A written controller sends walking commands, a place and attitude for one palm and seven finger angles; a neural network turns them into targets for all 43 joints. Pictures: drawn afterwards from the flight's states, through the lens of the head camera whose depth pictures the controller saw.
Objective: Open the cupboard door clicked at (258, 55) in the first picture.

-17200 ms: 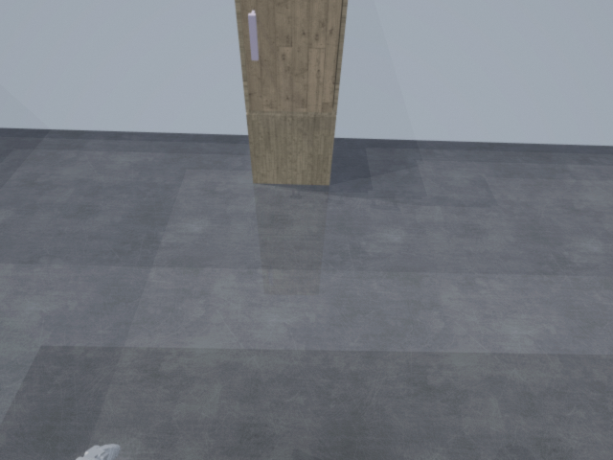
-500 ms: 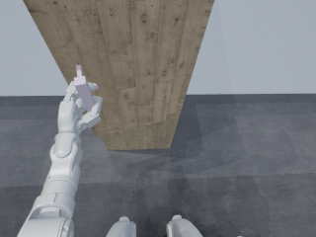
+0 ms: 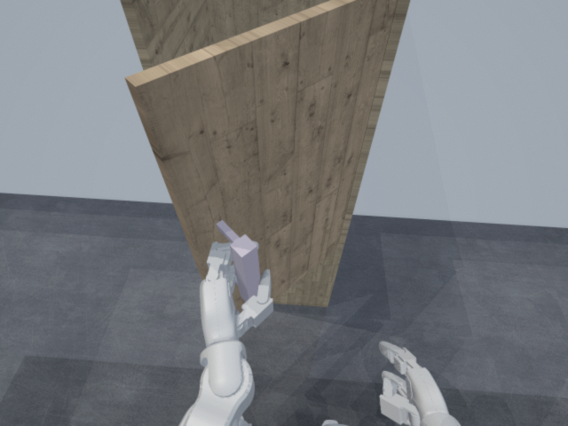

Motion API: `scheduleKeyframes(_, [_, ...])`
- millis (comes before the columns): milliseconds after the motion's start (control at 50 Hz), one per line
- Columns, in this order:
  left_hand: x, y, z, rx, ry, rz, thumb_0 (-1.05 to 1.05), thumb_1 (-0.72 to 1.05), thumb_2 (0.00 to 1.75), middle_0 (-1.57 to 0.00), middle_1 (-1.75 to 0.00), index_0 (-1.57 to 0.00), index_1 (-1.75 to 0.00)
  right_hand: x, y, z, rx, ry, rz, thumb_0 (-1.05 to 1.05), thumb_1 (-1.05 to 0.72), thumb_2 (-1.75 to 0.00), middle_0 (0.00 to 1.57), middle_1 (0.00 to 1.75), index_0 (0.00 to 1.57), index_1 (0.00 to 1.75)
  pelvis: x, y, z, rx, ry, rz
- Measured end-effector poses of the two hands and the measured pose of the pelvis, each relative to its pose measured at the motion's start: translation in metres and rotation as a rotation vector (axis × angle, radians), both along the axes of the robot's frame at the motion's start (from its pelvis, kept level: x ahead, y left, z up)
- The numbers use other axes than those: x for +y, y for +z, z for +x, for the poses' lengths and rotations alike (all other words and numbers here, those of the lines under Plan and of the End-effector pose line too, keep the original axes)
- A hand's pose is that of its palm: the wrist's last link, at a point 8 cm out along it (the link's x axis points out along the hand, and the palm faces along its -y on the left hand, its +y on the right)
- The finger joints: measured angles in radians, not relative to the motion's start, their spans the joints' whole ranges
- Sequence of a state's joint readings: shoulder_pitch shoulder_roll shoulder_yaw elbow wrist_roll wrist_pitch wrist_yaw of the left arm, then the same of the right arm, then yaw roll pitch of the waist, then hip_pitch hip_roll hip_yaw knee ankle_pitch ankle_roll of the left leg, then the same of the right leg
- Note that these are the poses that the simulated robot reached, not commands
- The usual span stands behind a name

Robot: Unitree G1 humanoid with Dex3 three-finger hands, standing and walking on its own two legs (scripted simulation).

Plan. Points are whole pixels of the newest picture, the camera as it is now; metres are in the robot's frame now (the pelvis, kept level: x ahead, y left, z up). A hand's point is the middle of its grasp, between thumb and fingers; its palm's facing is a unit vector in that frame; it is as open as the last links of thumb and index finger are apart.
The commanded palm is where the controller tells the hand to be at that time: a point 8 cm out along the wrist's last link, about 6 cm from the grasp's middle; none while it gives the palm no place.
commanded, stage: pull the door open along its arc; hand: left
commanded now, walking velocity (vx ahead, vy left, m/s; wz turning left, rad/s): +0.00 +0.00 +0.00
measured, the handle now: (238, 264) +0.34 +0.08 +0.04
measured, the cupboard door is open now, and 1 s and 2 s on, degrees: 46 47 48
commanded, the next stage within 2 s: open thumb and fingers to let go in 0.02 s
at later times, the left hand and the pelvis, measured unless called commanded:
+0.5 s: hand (269, 297) +0.29 +0.03 +0.03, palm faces +0.34 -0.94 -0.03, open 9.8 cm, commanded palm +0.25 +0.08 +0.03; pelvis -0.02 -0.03 -0.01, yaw +3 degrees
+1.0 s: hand (268, 300) +0.29 +0.03 +0.03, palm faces +0.26 -0.97 -0.03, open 15.0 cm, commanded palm +0.25 +0.08 +0.03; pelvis -0.02 -0.01 -0.01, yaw +1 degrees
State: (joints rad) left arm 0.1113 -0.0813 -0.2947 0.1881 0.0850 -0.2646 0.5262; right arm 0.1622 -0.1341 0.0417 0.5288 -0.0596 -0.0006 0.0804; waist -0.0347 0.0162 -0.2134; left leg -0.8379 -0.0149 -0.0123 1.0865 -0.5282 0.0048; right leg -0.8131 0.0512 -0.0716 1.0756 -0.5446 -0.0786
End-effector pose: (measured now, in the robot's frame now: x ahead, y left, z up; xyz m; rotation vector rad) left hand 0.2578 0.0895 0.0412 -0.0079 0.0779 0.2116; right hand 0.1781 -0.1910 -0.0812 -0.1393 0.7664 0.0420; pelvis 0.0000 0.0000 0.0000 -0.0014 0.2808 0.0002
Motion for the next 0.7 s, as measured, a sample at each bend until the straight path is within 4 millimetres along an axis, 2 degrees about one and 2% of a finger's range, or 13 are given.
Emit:
scheduleKeyframes(80, [-0.009,0.001,-0.007,0.004,-0.006,0.019,0.03,0.62,0.70,-0.25,-1.22,-0.28,-1.29,-0.010,0.003,0.003,-0.034,0.006,-0.001,0.01,-0.91,-0.90,0.20,0.30,0.21,0.30,-0.009,0.000,0.000,-0.007,0.010,0.005])
scheduleKeyframes(160, [-0.011,-0.001,-0.008,-0.017,0.040,0.040,0.02,0.60,0.75,-0.27,-1.22,-0.28,-1.29,-0.026,-0.004,0.000,-0.028,0.012,-0.032,0.01,-0.91,-0.90,0.20,0.30,0.21,0.30,-0.017,-0.004,-0.004,-0.004,0.025,0.012])
scheduleKeyframes(340, [-0.009,-0.010,-0.004,-0.011,0.144,0.037,-0.01,0.46,0.74,-0.34,-1.28,-0.34,-1.30,-0.054,-0.026,-0.027,0.054,-0.007,-0.067,0.01,-0.91,-0.90,0.20,0.30,0.20,0.30,-0.031,-0.009,-0.018,0.011,0.038,0.033])
scheduleKeyframes(440, [-0.011,-0.011,-0.004,-0.025,0.149,0.040,-0.01,0.27,0.65,-0.33,-1.26,-0.35,-1.28,-0.061,-0.035,-0.045,0.092,-0.025,-0.067,0.01,-0.91,-0.90,0.20,0.30,0.20,0.30,-0.034,-0.010,-0.023,0.018,0.038,0.038])
scheduleKeyframes(540, [-0.015,-0.012,-0.001,-0.030,0.134,0.039,0.00,-0.01,0.52,-0.33,-1.24,-0.33,-1.25,-0.063,-0.041,-0.058,0.122,-0.042,-0.064,0.01,-0.91,-0.90,0.20,0.30,0.20,0.30,-0.033,-0.011,-0.025,0.023,0.032,0.041])
scheduleKeyframes(620, [-0.013,-0.013,0.002,-0.024,0.136,0.038,0.00,-0.22,0.42,-0.31,-1.22,-0.32,-1.22,-0.060,-0.042,-0.061,0.130,-0.048,-0.062,0.01,-0.91,-0.90,0.20,0.30,0.20,0.30,-0.030,-0.010,-0.025,0.023,0.029,0.040])
scheduleKeyframes(700, [-0.013,-0.013,0.001,-0.025,0.123,0.038,-0.01,-0.36,0.36,-0.30,-1.14,-0.31,-1.14,-0.055,-0.039,-0.059,0.123,-0.046,-0.063,0.01,-0.91,-0.90,0.20,0.30,0.20,0.30,-0.027,-0.009,-0.024,0.022,0.027,0.037])
